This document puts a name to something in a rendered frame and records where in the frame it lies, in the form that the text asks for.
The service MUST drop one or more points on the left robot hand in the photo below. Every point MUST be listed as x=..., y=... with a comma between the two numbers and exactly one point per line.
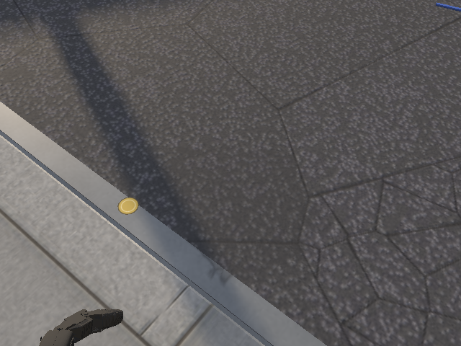
x=80, y=325

